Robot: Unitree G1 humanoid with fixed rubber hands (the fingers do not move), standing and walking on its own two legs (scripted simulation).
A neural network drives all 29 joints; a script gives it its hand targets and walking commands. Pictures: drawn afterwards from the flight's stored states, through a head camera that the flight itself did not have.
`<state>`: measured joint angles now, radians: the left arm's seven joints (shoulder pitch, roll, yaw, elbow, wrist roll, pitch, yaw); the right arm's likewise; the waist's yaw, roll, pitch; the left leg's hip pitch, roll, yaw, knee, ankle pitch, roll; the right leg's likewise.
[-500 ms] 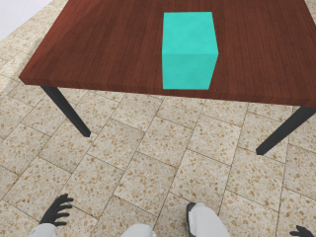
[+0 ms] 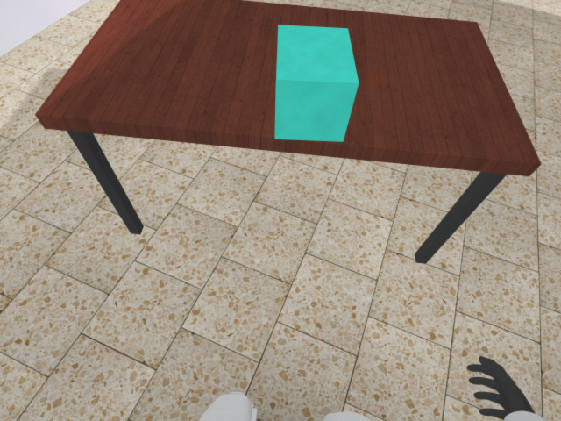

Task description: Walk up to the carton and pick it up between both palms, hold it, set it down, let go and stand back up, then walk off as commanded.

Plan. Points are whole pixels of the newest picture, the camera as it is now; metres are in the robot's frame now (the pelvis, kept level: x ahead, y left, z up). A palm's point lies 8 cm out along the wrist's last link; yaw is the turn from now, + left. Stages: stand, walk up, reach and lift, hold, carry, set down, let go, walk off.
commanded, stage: walk off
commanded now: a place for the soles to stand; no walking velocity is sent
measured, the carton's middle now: (311, 84) +0.84 -0.03 -0.05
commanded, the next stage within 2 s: stand in 1.14 s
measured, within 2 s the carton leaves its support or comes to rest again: neither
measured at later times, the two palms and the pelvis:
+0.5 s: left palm out of the picture +0.07 +0.28 -0.11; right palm out of the picture +0.01 -0.33 -0.08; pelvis -0.03 -0.02 +0.01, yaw +3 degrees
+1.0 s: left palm out of the picture +0.07 +0.28 -0.09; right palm out of the picture +0.11 -0.33 -0.10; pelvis -0.02 -0.04 +0.01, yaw +1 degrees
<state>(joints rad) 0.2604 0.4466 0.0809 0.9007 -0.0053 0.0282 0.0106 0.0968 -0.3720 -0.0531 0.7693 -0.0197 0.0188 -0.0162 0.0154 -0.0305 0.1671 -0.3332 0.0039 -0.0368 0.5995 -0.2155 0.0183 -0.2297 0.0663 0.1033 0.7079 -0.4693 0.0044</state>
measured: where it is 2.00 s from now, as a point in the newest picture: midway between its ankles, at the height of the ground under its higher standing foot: outside the picture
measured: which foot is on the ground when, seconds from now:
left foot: down 0.00-0.06, up 0.08-0.32, down 0.34-1.00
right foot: up 0.00-0.02, down 0.04-1.00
